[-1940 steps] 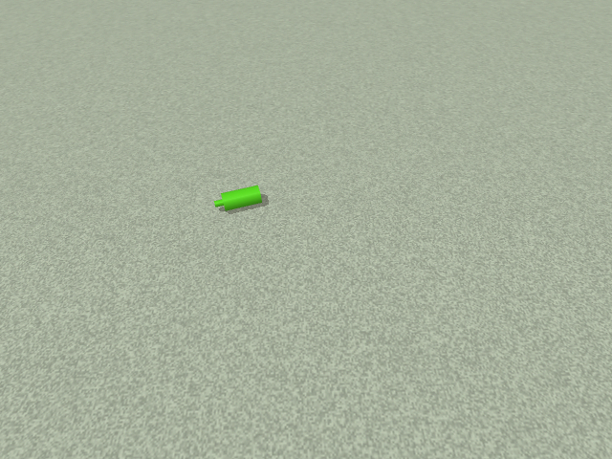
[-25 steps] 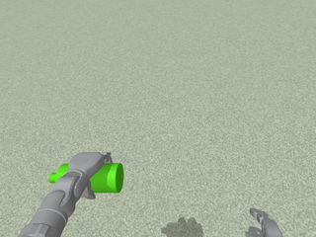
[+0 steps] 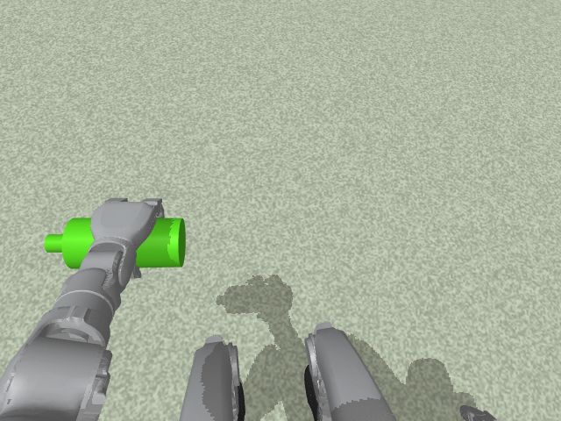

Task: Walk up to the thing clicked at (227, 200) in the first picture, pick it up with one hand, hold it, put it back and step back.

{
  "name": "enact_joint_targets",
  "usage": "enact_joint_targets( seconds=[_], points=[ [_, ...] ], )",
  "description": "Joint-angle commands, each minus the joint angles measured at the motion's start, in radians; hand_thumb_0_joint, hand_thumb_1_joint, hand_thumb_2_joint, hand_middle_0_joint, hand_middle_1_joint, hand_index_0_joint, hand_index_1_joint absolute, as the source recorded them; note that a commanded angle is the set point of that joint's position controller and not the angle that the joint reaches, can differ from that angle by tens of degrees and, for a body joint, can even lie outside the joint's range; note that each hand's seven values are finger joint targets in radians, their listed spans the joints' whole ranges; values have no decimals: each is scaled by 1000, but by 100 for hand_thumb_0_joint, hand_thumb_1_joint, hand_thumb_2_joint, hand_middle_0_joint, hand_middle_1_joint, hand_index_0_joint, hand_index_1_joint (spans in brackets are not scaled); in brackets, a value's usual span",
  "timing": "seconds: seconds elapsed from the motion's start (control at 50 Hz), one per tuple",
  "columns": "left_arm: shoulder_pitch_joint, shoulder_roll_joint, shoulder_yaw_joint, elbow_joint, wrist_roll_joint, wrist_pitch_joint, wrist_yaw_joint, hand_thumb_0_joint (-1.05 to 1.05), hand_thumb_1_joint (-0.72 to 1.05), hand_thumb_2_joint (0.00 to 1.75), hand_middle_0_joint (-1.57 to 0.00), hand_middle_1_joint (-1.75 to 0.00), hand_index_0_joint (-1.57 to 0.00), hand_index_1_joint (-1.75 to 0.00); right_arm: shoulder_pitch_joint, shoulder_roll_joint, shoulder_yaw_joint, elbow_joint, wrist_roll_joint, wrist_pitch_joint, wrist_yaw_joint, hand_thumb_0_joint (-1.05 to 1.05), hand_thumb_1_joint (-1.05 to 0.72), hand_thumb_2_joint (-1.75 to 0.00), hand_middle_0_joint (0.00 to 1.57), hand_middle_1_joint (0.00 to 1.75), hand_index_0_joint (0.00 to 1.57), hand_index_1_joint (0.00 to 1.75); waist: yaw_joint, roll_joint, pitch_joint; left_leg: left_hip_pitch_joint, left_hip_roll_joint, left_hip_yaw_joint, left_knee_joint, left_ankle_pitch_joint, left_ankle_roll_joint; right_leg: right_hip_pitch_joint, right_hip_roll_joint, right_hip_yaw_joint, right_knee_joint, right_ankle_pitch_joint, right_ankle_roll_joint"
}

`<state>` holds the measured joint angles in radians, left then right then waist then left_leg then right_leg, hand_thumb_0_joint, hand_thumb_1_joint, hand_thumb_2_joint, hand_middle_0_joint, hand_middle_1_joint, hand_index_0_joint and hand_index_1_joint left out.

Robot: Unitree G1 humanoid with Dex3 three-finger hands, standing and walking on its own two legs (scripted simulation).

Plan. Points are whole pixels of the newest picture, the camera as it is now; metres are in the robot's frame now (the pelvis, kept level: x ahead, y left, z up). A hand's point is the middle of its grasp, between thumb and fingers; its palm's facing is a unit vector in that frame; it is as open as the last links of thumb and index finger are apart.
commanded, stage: crouch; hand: left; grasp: from above
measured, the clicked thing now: (117, 242) +0.42 +0.25 -0.12
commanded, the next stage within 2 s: lower in 1.38 s
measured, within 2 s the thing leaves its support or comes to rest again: neither
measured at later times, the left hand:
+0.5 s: hand (166, 255) +0.47 +0.22 -0.32, palm faces -0.45 +0.02 -0.89, open 11.1 cm
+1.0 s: hand (172, 254) +0.50 +0.22 -0.40, palm faces -0.48 +0.01 -0.88, open 11.1 cm
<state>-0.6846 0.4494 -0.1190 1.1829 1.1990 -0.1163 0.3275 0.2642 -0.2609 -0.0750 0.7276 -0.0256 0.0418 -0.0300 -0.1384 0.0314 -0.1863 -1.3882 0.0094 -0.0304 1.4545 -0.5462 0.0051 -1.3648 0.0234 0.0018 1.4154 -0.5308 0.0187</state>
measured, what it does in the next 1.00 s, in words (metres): lowers itself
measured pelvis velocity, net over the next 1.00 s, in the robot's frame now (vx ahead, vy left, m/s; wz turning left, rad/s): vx -0.02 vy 0.00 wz -0.09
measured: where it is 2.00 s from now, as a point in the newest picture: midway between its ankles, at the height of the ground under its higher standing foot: outside the picture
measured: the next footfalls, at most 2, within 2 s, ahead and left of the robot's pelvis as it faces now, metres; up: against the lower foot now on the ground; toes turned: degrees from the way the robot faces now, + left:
none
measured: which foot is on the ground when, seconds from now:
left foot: down 0.00-1.00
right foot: down 0.00-1.00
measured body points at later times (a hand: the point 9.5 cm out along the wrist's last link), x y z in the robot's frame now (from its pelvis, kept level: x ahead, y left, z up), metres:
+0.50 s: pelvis -0.01 +0.00 -0.16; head +0.22 +0.04 +0.22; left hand +0.48 +0.21 -0.27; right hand +0.03 -0.28 -0.27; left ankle +0.06 +0.11 -0.58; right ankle +0.06 -0.13 -0.58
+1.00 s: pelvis -0.02 +0.00 -0.23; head +0.25 +0.04 +0.13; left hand +0.52 +0.22 -0.35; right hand -0.02 -0.27 -0.32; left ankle +0.06 +0.11 -0.58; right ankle +0.06 -0.13 -0.58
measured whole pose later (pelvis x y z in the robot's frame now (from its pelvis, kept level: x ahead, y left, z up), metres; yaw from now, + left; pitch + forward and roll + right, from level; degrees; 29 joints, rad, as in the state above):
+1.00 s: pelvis -0.02 +0.00 -0.23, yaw -5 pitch +39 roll -8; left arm -1.06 0.75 0.04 1.42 1.29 -0.19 0.31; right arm 0.21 -0.25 0.06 0.70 -0.12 -0.02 0.13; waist -0.30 0.00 -0.07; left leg -2.22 0.00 -0.11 2.24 -0.70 0.00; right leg -2.16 0.04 -0.07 2.16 -0.68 0.03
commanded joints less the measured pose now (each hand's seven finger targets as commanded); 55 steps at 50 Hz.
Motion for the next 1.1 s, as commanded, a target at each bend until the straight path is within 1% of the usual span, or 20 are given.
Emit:
enact_joint_targets(
  seconds=[0.0, 0.06, 0.08, 0.1, 0.14, 0.18, 0.2, 0.26, 0.32, 0.36, 0.42, 0.54, 0.6, 0.68, 0.74, 0.84, 0.88, 0.92, 0.96, 1.08],
  points=[
    [-487, 281, 91, -157, -5, 20, 45, 0, 48, 97, -82, -97, -85, -94, 95, -178, -53, -72, -11, -40, -15, 0, -90, -90, 20, 30, 20, 30, -9, 129, -552, 257, -17, -15, -96, 78, 3, 77, 12, -36, -59, 85, -63],
    [-492, 290, 101, -112, -10, 17, 30, 0, 50, 100, -84, -97, -87, -94, 103, -181, -47, -70, -16, -49, -8, 0, -90, -90, 20, 30, 20, 30, -21, 118, -574, 172, -20, -17, -22, 33, 9, 8, 11, -41, 5, 47, -65],
    [-459, 280, 97, -47, -8, 17, 23, 0, 52, 99, -85, -98, -89, -95, 109, -181, -41, -63, -20, -52, -3, 0, -91, -90, 20, 30, 20, 30, -34, 100, -534, 124, -21, -20, 5, 28, 11, -26, 9, -43, 27, 41, -63],
    [-509, 273, 97, -82, -11, 7, 19, 0, 53, 96, -84, -97, -88, -94, 116, -184, -44, -58, -22, -57, -1, 0, -90, -90, 20, 30, 20, 30, -40, 110, -556, 112, -22, -26, 26, 15, 11, -61, 9, -46, 48, 32, -64],
    [-546, 319, 113, -86, 0, -8, 12, 0, 58, 98, -89, -97, -93, -93, 123, -185, -38, -57, -25, -62, 7, 0, -91, -90, 20, 30, 20, 30, -48, 128, -602, 71, -26, -21, 79, 15, 13, -84, 10, -50, 91, 29, -64],
    [-526, 305, 108, -44, 6, -20, 10, 0, 60, 99, -90, -98, -94, -94, 126, -187, -28, -53, -30, -67, 18, 0, -91, -90, 20, 30, 20, 30, -62, 132, -561, 30, -24, -36, 110, 6, 11, -158, 7, -59, 132, 19, -65],
    [-587, 305, 111, -87, 5, -29, 11, 0, 60, 101, -92, -96, -95, -93, 131, -188, -29, -51, -32, -70, 22, 0, -90, -90, 20, 30, 20, 30, -70, 140, -609, 22, -26, -32, 142, 21, 15, -172, 8, -61, 149, 30, -65],
    [-597, 364, 145, -86, 24, -46, 23, 0, 61, 100, -92, -95, -96, -92, 140, -201, -19, -42, -45, -80, 41, 0, -90, -90, 20, 30, 20, 30, -62, 204, -679, 30, -25, -42, 205, 101, 7, -230, 3, -67, 225, 77, -65],
    [-591, 350, 144, -43, 46, -52, 34, 0, 63, 102, -96, -94, -98, -92, 160, -204, -15, -28, -57, -84, 61, 0, -91, -90, 20, 30, 20, 30, -84, 226, -697, 46, -20, -50, 258, 169, 3, -281, 0, -79, 276, 116, -64],
    [-647, 383, 161, -81, 50, -55, 46, 0, 61, 100, -93, -94, -96, -91, 162, -203, -15, -28, -61, -85, 72, 0, -91, -90, 20, 30, 20, 30, -77, 256, -750, 36, -23, -36, 298, 196, 6, -289, 5, -78, 306, 140, -66],
    [-668, 403, 169, -60, 62, -51, 57, 0, 60, 97, -94, -92, -96, -89, 172, -206, -9, -26, -70, -85, 89, 0, -92, -91, 20, 30, 20, 30, -85, 274, -751, 15, -23, -21, 351, 230, 10, -296, 8, -82, 337, 168, -64],
    [-712, 401, 165, -13, 62, -48, 61, 0, 61, 98, -95, -90, -97, -88, 174, -204, 0, -21, -80, -85, 114, 0, -92, -91, 20, 30, 20, 30, -115, 273, -702, -90, -18, -7, 424, 172, 19, -322, 12, -85, 385, 155, -59],
    [-760, 454, 181, -20, 64, -55, 64, 0, 62, 97, -95, -89, -98, -87, 171, -209, 4, -18, -80, -80, 119, 0, -92, -90, 20, 30, 20, 30, -112, 283, -735, -132, -18, 0, 458, 159, 22, -313, 20, -85, 415, 160, -58],
    [-747, 461, 180, 59, 72, -56, 57, 0, 60, 96, -94, -90, -96, -87, 168, -212, 14, -13, -84, -78, 126, 0, -92, -91, 20, 30, 20, 30, -125, 294, -640, -175, -15, -11, 480, 130, 17, -392, 20, -96, 455, 126, -62],
    [-749, 458, 171, 69, 73, -61, 46, 0, 59, 94, -93, -88, -95, -86, 173, -225, 16, -17, -86, -74, 132, 0, -92, -91, 20, 30, 20, 30, -139, 276, -652, -189, -15, -16, 509, 133, 20, -405, 24, -104, 471, 130, -58],
    [-746, 527, 195, 68, 75, -68, 31, 0, 62, 99, -95, -91, -97, -89, 181, -238, 31, -30, -84, -65, 141, 0, -92, -90, 20, 30, 20, 30, -133, 296, -663, -216, -16, -21, 541, 160, 16, -399, 24, -115, 516, 155, -56],
    [-746, 501, 179, 72, 68, -73, 22, 0, 63, 100, -95, -92, -97, -90, 190, -245, 44, -31, -89, -62, 146, 0, -92, -91, 20, 30, 20, 30, -158, 297, -618, -230, -12, -31, 551, 156, 14, -428, 23, -124, 527, 146, -54],
    [-777, 560, 201, 46, 76, -79, 22, 0, 63, 98, -95, -91, -97, -89, 190, -256, 49, -34, -88, -61, 145, 0, -92, -91, 20, 30, 20, 30, -146, 344, -643, -193, -9, -43, 555, 163, 8, -460, 22, -131, 552, 142, -58],
    [-740, 543, 193, 91, 79, -80, 22, 0, 61, 99, -95, -91, -97, -89, 196, -254, 61, -39, -92, -58, 150, 0, -92, -91, 20, 30, 20, 30, -157, 325, -613, -225, -11, -37, 571, 151, 12, -452, 25, -133, 552, 140, -54],
    [-813, 613, 209, 68, 84, -100, 33, 0, 64, 99, -94, -94, -97, -90, 189, -261, 87, -39, -100, -56, 152, 0, -91, -90, 20, 30, 20, 30, -175, 345, -618, -313, -12, -20, 624, 107, 20, -426, 35, -136, 580, 138, -50]
  ],
)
